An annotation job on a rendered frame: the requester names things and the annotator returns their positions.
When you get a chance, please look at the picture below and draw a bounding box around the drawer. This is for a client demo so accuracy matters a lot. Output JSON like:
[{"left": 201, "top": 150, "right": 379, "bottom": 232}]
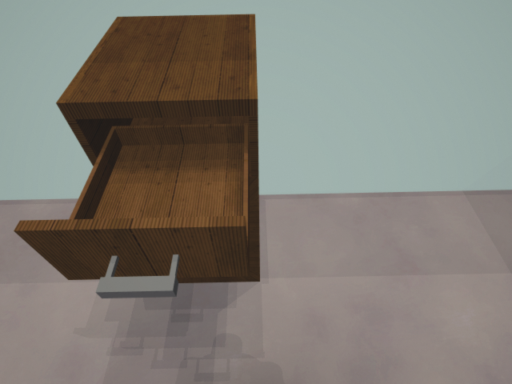
[{"left": 14, "top": 123, "right": 250, "bottom": 280}]

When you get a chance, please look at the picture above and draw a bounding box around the handle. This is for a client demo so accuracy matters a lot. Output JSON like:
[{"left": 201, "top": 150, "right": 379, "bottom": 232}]
[{"left": 95, "top": 254, "right": 180, "bottom": 298}]

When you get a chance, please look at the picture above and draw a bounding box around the cabinet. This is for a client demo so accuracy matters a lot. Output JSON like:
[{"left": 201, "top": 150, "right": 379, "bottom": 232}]
[{"left": 56, "top": 14, "right": 260, "bottom": 283}]

